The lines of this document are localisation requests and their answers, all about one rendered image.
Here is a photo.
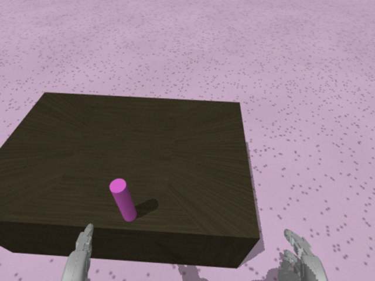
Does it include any can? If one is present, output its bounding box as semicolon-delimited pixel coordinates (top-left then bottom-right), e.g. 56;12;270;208
110;179;137;221

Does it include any left robot hand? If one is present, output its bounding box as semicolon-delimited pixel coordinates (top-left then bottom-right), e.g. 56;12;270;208
61;224;94;281

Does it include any right robot hand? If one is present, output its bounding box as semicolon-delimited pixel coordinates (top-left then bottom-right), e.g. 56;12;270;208
278;229;328;281

